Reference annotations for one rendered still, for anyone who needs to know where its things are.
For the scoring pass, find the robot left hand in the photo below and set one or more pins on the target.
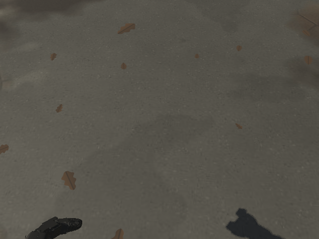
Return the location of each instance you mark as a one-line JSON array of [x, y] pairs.
[[54, 227]]

